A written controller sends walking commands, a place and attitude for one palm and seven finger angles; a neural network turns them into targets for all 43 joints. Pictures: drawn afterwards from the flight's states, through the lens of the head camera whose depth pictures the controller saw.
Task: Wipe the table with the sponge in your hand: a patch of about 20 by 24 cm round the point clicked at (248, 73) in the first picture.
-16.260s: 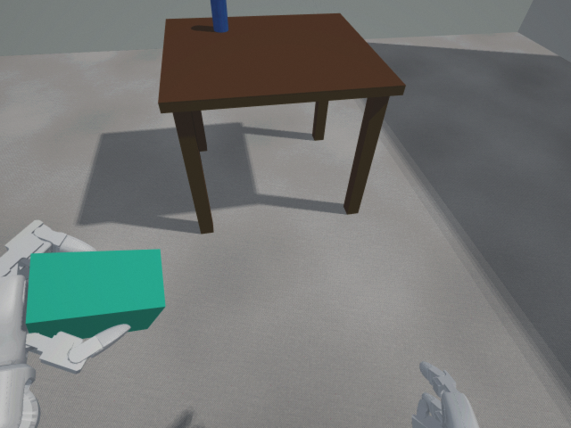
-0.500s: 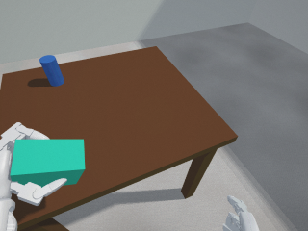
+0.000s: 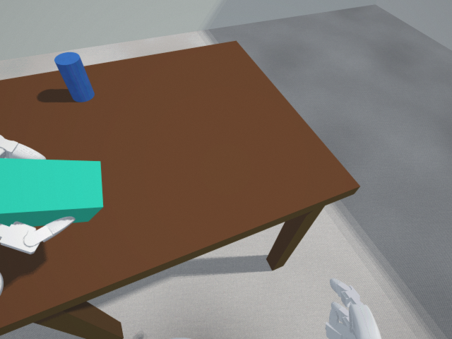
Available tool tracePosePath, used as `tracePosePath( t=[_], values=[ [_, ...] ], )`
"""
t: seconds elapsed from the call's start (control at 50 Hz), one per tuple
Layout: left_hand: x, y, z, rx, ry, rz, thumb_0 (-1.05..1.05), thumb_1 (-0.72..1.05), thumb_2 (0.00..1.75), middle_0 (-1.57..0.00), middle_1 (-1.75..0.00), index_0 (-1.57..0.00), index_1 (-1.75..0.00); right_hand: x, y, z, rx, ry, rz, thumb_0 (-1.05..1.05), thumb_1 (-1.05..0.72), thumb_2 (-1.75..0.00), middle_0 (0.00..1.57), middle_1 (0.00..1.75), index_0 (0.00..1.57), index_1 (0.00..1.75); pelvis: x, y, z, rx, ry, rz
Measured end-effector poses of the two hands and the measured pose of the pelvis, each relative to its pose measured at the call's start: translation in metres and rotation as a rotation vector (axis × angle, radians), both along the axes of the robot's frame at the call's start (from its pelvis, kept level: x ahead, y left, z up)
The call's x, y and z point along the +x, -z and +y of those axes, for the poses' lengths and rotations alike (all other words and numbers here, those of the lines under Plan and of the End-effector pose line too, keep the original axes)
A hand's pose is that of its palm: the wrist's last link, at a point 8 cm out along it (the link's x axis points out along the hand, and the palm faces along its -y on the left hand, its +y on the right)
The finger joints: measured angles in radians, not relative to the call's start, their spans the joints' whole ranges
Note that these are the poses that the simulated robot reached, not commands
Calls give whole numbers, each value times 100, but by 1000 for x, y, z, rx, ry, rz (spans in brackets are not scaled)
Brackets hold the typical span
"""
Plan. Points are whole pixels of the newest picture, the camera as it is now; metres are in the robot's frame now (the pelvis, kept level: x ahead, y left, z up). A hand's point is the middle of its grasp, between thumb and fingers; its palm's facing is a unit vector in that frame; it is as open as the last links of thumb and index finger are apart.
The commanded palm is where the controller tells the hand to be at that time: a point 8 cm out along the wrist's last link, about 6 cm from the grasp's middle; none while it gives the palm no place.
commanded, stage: look again from close up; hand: left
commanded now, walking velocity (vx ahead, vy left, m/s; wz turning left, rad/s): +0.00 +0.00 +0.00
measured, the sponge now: (63, 194) +0.26 +0.26 +0.14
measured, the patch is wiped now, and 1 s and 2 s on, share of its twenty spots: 0.00 0.00 0.00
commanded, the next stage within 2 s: shuffle to correct the standing spot in 0.24 s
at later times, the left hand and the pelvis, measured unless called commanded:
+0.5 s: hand (60, 191) +0.26 +0.26 +0.16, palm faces +0.32 -0.87 -0.37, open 10.6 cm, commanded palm +0.19 +0.30 +0.17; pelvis +0.03 +0.02 +0.00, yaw +0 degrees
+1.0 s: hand (110, 212) +0.24 +0.19 +0.15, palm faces +0.35 -0.86 -0.37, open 10.6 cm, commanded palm +0.18 +0.22 +0.17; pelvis +0.02 -0.06 +0.00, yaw +0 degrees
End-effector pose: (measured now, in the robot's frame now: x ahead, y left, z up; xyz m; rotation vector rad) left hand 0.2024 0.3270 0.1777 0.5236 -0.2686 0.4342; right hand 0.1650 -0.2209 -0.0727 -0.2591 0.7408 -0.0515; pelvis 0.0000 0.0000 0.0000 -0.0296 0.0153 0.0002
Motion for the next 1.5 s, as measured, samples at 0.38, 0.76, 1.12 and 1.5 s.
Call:
tracePosePath(
  t=[0.38,0.76,1.12,1.5],
  values=[
    [17,0,-3,-12,108,-38,-1,-54,102,-68,-136,-69,-135,44,-15,33,-4,-23,-76,2,-90,-90,20,30,20,30,34,1,22,8,-5,14],
    [-7,-3,-59,-33,143,30,-1,-55,102,-68,-136,-69,-135,18,-11,-12,22,10,-51,2,-90,-90,21,30,20,30,18,-3,-20,12,-17,2],
    [17,13,-121,-107,147,49,-1,-55,102,-68,-136,-69,-135,20,0,-89,-5,93,-39,2,-90,-90,20,30,20,30,33,4,-70,19,1,-6],
    [14,9,-76,22,93,126,-1,-55,102,-68,-135,-69,-135,44,-1,-51,0,28,-35,2,-90,-90,20,30,20,30,26,0,-45,23,-4,2]
  ],
)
